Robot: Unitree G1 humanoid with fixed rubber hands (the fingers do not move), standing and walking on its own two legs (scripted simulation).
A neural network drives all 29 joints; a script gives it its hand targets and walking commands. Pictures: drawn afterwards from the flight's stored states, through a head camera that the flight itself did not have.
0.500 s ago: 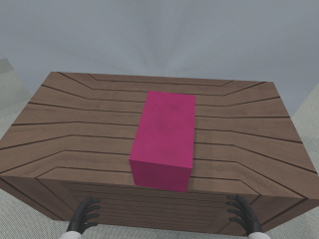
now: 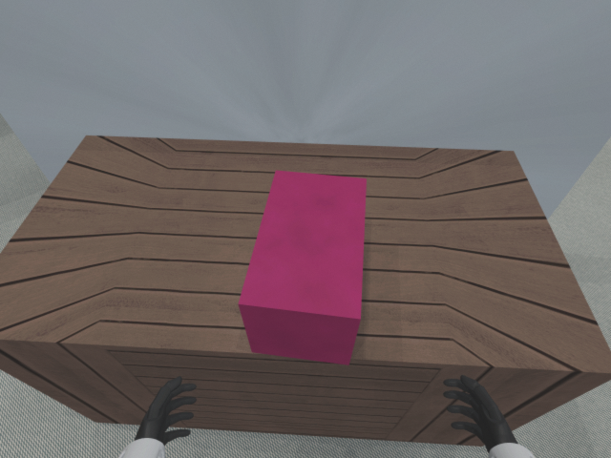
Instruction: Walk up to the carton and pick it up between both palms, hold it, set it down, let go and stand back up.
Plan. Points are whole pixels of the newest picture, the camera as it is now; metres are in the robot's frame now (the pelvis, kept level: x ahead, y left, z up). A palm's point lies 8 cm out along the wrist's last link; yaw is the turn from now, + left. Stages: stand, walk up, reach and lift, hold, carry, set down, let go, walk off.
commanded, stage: let go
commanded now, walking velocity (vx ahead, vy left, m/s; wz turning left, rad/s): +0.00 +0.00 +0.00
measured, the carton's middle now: (310, 263) +0.42 +0.01 -0.06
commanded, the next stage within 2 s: stand in 0.38 s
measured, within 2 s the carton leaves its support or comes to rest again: neither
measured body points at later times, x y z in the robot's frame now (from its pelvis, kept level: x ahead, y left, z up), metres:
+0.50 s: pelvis -0.01 +0.01 +0.00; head -0.01 +0.02 +0.45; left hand +0.14 +0.25 -0.10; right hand +0.14 -0.23 -0.11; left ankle -0.01 +0.12 -0.75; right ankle -0.03 -0.11 -0.75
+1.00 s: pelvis -0.05 +0.02 -0.01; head -0.07 +0.03 +0.44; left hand -0.02 +0.28 -0.14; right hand +0.01 -0.23 -0.14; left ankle -0.01 +0.12 -0.75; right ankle -0.03 -0.11 -0.75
